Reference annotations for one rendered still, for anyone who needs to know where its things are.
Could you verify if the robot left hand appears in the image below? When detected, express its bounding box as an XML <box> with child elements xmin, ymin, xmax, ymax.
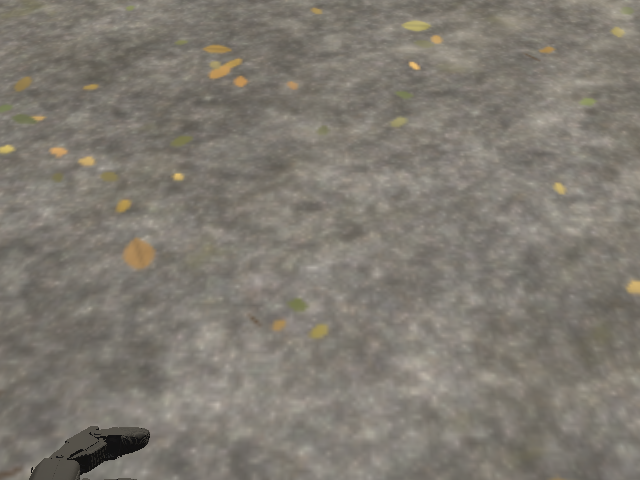
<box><xmin>29</xmin><ymin>426</ymin><xmax>150</xmax><ymax>480</ymax></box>

